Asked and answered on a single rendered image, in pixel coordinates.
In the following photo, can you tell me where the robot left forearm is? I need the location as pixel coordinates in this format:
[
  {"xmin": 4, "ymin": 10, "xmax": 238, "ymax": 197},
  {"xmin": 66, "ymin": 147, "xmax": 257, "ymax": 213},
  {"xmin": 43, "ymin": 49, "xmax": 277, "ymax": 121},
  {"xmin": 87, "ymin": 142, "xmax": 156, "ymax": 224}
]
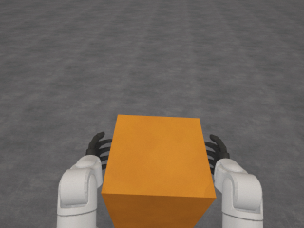
[{"xmin": 56, "ymin": 155, "xmax": 103, "ymax": 228}]

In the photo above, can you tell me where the left robot hand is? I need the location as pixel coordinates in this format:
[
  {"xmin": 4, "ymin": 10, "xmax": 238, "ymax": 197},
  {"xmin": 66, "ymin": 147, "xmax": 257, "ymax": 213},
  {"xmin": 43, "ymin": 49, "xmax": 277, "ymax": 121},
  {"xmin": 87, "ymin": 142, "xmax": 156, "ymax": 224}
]
[{"xmin": 85, "ymin": 132, "xmax": 112, "ymax": 170}]

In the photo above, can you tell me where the carton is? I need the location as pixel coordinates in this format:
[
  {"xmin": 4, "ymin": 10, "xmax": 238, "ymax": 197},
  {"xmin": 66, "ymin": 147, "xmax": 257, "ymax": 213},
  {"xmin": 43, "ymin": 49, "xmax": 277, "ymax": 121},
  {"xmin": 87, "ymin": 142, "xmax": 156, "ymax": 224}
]
[{"xmin": 101, "ymin": 114, "xmax": 217, "ymax": 228}]

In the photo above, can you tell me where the right robot hand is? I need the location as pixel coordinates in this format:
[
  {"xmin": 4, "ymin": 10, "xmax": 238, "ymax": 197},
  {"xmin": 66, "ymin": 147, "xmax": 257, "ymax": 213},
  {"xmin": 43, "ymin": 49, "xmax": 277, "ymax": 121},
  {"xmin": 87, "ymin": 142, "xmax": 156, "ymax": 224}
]
[{"xmin": 204, "ymin": 134, "xmax": 230, "ymax": 175}]

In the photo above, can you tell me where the robot right forearm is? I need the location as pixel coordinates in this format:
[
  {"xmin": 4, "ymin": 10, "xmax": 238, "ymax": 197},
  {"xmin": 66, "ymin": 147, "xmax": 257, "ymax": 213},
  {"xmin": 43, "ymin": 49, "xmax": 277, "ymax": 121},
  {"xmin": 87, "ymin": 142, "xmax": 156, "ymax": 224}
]
[{"xmin": 214, "ymin": 158, "xmax": 263, "ymax": 228}]

